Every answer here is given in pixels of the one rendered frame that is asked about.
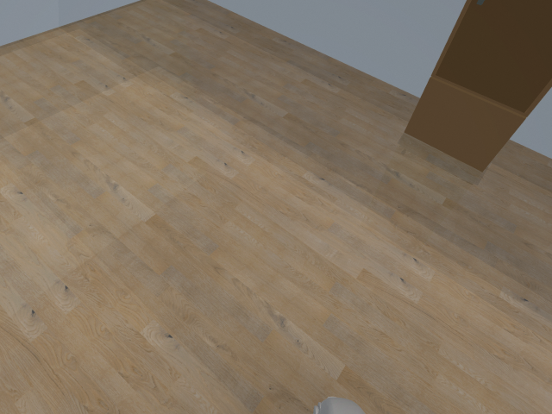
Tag cupboard door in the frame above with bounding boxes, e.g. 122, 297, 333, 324
436, 0, 552, 113

